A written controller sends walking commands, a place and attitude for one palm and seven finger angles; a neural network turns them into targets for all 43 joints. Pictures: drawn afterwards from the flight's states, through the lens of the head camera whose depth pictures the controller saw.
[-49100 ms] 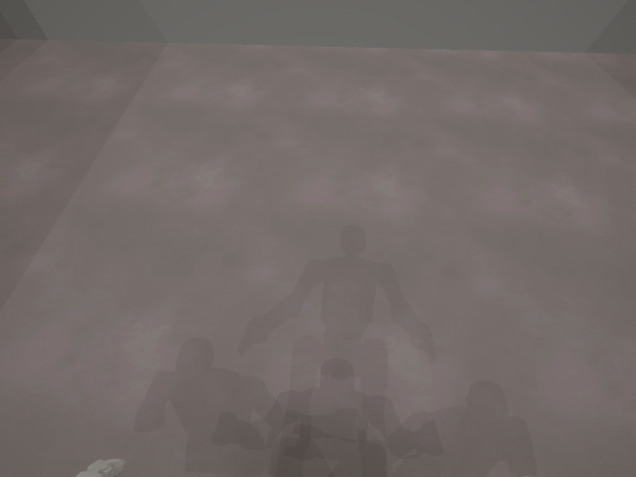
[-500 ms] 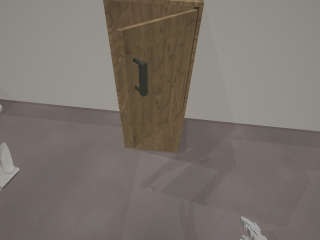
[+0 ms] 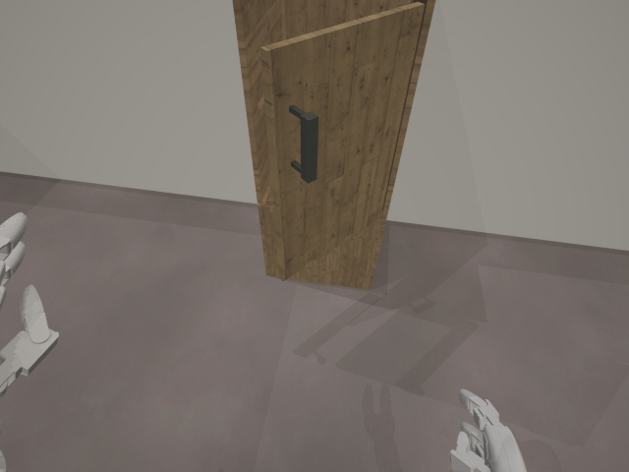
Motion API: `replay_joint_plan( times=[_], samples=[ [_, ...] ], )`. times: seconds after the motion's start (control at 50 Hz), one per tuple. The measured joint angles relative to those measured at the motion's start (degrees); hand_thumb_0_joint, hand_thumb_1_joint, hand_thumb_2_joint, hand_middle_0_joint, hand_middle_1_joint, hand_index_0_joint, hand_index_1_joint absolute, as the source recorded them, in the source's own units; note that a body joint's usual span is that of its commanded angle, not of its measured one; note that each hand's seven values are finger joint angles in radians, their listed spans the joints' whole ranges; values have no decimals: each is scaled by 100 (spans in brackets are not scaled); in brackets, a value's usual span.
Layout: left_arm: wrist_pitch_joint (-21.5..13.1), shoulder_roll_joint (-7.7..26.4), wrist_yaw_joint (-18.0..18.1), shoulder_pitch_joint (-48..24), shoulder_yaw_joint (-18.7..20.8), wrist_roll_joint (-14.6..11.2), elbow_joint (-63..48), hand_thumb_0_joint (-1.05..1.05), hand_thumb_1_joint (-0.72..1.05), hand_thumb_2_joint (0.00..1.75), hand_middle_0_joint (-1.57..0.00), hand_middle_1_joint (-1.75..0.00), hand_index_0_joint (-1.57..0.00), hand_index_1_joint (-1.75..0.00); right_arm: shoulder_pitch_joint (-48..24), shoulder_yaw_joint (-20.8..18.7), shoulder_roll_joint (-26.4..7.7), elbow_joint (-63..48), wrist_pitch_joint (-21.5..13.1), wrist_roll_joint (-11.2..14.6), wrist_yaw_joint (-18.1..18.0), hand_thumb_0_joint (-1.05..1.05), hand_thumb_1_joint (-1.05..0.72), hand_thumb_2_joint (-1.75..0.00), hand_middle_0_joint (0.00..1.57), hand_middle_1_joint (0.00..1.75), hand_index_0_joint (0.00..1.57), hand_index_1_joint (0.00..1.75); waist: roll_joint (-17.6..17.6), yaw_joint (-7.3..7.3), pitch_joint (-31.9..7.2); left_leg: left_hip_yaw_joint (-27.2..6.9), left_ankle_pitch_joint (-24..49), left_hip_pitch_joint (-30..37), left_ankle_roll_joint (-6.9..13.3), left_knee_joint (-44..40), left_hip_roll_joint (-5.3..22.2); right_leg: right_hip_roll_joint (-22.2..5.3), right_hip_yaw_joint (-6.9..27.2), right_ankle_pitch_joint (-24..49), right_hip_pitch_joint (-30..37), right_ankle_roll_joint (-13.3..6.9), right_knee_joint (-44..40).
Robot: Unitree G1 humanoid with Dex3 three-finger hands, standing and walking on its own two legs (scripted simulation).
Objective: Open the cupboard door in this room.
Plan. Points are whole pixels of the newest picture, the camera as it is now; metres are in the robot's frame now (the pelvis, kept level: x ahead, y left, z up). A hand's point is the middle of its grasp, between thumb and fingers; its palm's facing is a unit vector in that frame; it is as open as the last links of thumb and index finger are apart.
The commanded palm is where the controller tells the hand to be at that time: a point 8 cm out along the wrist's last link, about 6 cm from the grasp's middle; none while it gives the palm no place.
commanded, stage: let the arm hang, fingers relaxed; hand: left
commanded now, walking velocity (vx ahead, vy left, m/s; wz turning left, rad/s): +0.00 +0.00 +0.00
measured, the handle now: (302, 144) +0.64 +0.07 +0.07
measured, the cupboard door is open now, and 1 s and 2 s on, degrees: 49 49 49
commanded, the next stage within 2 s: look to check the result in 1.10 s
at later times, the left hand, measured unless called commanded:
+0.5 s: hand out of the picture -0.06 +0.20 -0.17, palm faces +0.05 -0.97 -0.22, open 7.2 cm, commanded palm none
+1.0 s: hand out of the picture +0.06 +0.21 -0.15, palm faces +0.03 -0.96 -0.27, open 7.3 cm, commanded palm none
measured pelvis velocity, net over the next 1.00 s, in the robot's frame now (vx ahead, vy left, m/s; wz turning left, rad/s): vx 0.00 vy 0.00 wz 0.02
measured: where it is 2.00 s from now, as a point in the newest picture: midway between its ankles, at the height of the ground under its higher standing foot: outside the picture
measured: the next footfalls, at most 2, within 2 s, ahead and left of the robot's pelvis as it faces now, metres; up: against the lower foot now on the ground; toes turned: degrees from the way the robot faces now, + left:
none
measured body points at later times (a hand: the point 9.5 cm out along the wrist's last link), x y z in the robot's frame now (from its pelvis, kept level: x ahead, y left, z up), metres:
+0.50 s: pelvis -0.01 +0.00 +0.00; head +0.02 +0.01 +0.45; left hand -0.06 +0.25 -0.15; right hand -0.02 -0.25 -0.15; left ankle +0.02 +0.11 -0.74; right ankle +0.03 -0.10 -0.74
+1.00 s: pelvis +0.00 +0.00 +0.01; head +0.01 -0.01 +0.46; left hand +0.06 +0.26 -0.13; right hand +0.05 -0.25 -0.15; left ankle +0.02 +0.11 -0.74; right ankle +0.03 -0.10 -0.74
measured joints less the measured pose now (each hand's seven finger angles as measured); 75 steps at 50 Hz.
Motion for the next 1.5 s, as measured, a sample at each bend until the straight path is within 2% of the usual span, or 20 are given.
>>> replay_joint_plan(
  times=[0.02,0.04,0.08,0.12,0.16,0.24,0.3,0.42,0.58,0.76,1.06,1.5],
  samples=[
    [-102,55,-64,-107,-134,36,281,1,89,90,-21,-30,-21,-30,-23,-49,-38,120,-135,17,94,1,-91,-90,21,30,20,30,32,-12,-56,-26,-3,-93,15,45,-20,-24,-26,-6,-73,16,40],
    [-36,110,-207,-358,-369,112,784,1,89,90,-20,-30,-21,-30,-71,-103,-124,279,-155,19,209,1,-91,-90,21,30,20,30,79,3,-121,-55,-17,-212,37,129,-66,-78,-56,-52,-193,35,163],
    [427,88,-474,-931,-880,215,2100,0,90,90,-20,-30,-21,-30,-236,-147,-328,606,107,-11,353,1,-90,-90,21,30,20,30,176,22,-219,-72,-54,-416,98,290,-176,-199,-65,-200,-451,71,488],
    [897,-78,-627,-1372,-1292,266,3549,0,90,90,-20,-30,-20,-30,-403,-146,-460,895,389,-58,407,1,-91,-90,21,30,20,30,240,-16,-214,-54,-95,-515,141,415,-246,-270,-27,-288,-604,90,731],
    [1211,-316,-713,-1602,-1625,306,4857,0,91,90,-20,-30,-20,-30,-464,-153,-505,1131,573,-78,427,1,-91,-90,21,30,20,30,270,-80,-138,-52,-118,-507,134,463,-236,-261,-21,-324,-591,80,769],
    [1434,-776,-807,-1621,-2160,286,6690,1,91,90,-20,-30,-20,-29,-303,-164,-459,1543,800,-85,436,1,-91,-90,21,30,20,30,85,-205,104,-89,-76,-350,83,369,-204,-220,-60,-262,-393,32,605],
    [1443,-1074,-754,-1532,-2296,221,7590,1,93,90,-20,-30,-20,-30,-77,-150,-394,1926,897,-92,403,1,-91,-90,20,30,20,30,-70,-175,286,-110,19,-214,70,173,-170,-173,-83,-129,-226,39,346],
    [1315,-947,-740,-1293,-2223,168,8549,0,97,90,-20,-30,-21,-30,384,-126,-214,2626,1010,-68,344,1,-91,-90,20,30,20,30,-106,0,432,-189,246,-44,44,-233,-129,-99,-168,163,41,11,-224],
    [1260,-782,-685,-1153,-2152,154,9094,0,93,90,-20,-30,-21,-30,514,-167,-43,2943,991,-40,308,1,-91,-90,20,30,20,30,64,17,391,-145,340,124,62,-460,-149,-107,-126,251,175,24,-412],
    [1183,-772,-659,-1545,-2120,172,9009,0,91,90,-20,-30,-20,-30,257,-200,-18,2922,922,-51,329,0,-91,-90,20,30,20,30,177,-12,236,-89,355,248,74,-545,-180,-138,-69,214,224,39,-370],
    [1065,-768,-706,-2191,-2137,181,8806,0,91,90,-20,-30,-21,-30,-147,-237,-337,2902,841,-62,339,0,-91,-90,20,30,20,30,97,-80,207,-86,402,491,29,-790,-163,-106,-63,233,436,21,-560],
    [1063,-426,-717,-2199,-2136,160,9030,0,91,90,-20,-30,-21,-30,-400,-203,-624,2966,874,-44,361,0,-91,-90,20,30,20,30,124,-41,343,-134,418,701,-44,-1069,-97,-18,-108,277,692,-26,-921]
  ],
)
